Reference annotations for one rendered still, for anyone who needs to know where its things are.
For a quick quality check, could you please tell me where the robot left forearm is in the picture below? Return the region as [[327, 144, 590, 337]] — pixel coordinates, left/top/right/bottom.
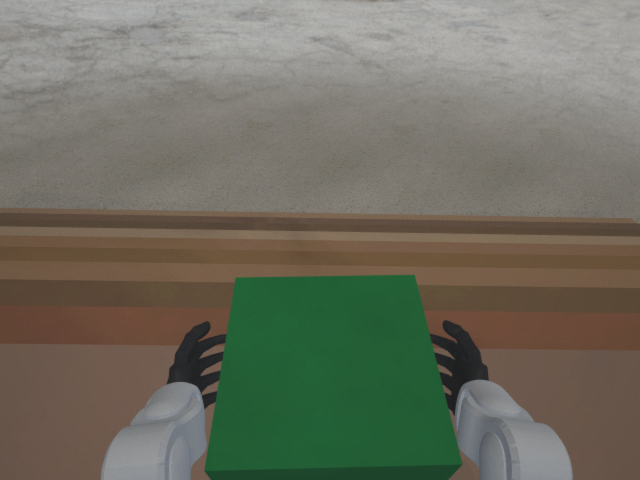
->
[[101, 382, 207, 480]]

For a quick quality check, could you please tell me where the robot right forearm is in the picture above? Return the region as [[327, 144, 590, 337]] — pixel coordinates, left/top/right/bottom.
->
[[455, 380, 573, 480]]

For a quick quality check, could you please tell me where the carton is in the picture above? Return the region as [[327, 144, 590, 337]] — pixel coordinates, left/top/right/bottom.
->
[[204, 275, 463, 480]]

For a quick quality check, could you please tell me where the robot left hand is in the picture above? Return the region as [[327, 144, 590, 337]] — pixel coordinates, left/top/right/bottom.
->
[[166, 321, 227, 409]]

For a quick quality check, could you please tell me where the robot right hand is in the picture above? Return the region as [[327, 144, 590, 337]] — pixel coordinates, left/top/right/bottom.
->
[[430, 320, 489, 416]]

